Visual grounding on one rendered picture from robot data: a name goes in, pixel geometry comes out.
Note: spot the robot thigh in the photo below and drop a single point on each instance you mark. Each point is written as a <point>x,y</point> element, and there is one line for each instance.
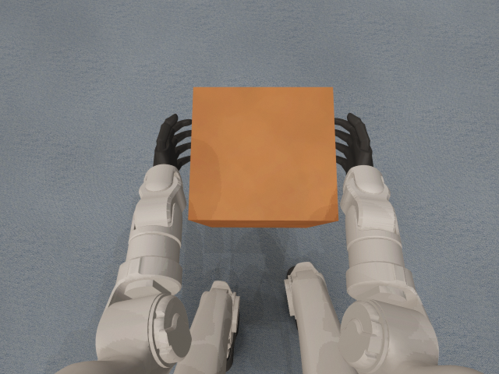
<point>215,320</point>
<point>318,324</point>

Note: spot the left robot thigh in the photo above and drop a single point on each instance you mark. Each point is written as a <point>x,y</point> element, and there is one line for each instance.
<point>215,320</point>

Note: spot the robot right hand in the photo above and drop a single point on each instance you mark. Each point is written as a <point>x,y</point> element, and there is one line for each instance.
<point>358,152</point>

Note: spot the robot left forearm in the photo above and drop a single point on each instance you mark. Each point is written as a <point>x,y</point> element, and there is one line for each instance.
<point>152,260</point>

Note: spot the robot left upper arm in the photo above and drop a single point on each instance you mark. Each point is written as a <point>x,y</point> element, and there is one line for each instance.
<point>146,335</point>

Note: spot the robot right forearm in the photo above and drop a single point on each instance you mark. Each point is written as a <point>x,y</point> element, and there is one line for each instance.
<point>376,265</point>

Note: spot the carton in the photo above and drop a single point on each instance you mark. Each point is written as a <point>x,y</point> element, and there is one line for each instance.
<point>263,157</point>

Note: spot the robot right upper arm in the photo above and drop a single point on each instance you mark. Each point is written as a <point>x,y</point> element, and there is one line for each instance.
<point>381,338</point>

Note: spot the robot left hand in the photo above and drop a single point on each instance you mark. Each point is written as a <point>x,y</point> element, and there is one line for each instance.
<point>166,151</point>

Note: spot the right robot thigh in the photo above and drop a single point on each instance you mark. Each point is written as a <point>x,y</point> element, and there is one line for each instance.
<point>318,324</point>

